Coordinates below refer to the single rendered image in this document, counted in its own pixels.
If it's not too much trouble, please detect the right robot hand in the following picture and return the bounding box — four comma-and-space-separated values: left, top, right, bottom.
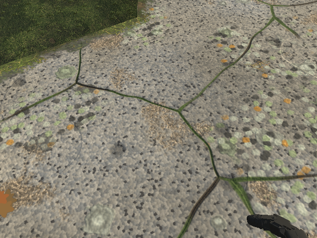
247, 214, 309, 238

